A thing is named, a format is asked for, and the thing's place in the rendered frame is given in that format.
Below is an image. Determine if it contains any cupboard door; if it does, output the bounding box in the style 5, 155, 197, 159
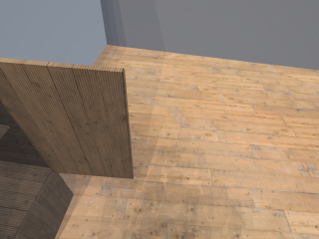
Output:
0, 58, 134, 179

